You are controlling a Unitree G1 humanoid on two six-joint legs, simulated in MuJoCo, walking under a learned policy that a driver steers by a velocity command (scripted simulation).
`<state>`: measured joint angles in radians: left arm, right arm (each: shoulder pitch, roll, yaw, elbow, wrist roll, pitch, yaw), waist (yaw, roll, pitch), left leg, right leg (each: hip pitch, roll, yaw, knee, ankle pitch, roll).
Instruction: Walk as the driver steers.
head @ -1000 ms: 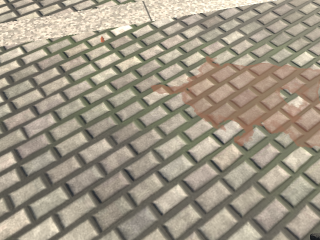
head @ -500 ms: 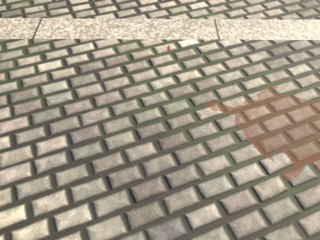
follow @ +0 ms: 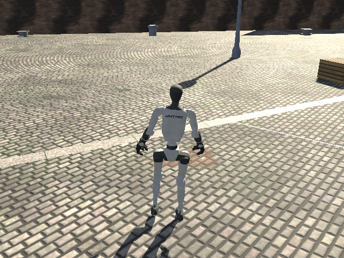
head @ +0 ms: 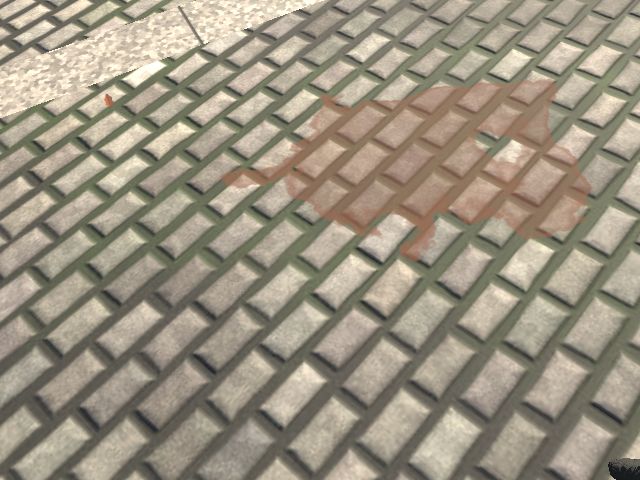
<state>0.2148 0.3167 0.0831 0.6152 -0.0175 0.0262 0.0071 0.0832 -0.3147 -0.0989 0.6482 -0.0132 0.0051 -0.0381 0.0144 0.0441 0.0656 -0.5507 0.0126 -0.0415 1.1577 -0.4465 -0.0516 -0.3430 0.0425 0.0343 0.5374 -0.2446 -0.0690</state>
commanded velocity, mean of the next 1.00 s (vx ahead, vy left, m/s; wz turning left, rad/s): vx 0.31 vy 0.00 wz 0.09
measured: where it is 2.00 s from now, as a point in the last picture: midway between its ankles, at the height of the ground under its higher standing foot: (225, 308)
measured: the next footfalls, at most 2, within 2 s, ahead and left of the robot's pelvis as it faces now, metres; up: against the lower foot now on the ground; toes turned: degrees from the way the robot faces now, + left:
left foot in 0.38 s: +0.15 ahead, +0.12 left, +0.00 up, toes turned -22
left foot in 1.00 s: +0.45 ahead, +0.20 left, +0.00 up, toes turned +16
